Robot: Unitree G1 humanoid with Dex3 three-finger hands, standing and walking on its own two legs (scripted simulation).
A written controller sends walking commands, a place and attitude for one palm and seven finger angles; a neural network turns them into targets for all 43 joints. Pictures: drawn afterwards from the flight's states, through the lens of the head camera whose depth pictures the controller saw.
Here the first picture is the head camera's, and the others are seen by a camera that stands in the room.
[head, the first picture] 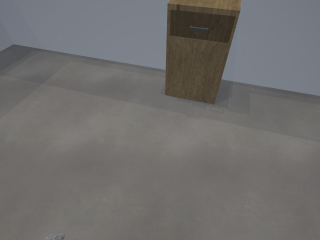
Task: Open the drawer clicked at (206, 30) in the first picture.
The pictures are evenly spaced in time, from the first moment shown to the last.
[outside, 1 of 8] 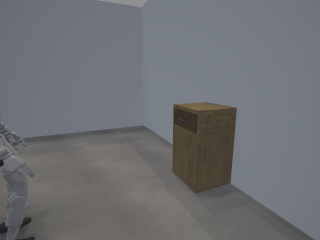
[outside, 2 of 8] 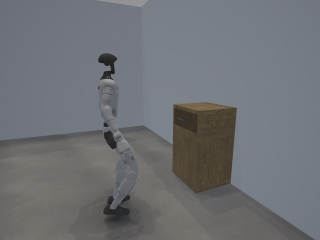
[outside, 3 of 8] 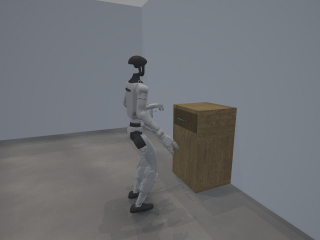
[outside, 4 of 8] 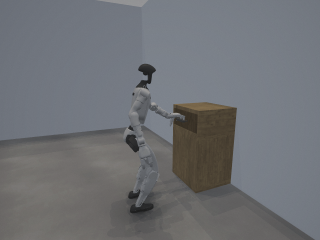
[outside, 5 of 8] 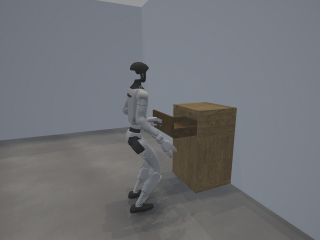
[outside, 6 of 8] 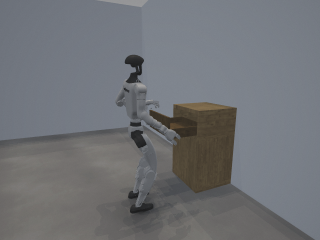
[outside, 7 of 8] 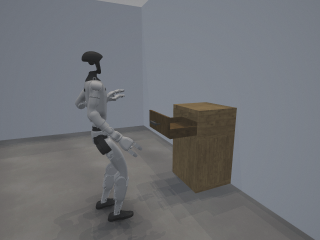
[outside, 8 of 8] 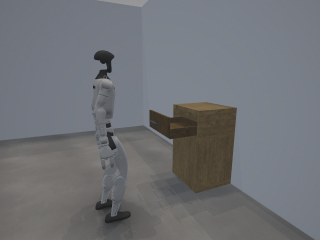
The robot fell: no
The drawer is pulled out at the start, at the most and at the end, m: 0.00 0.30 0.30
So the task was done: yes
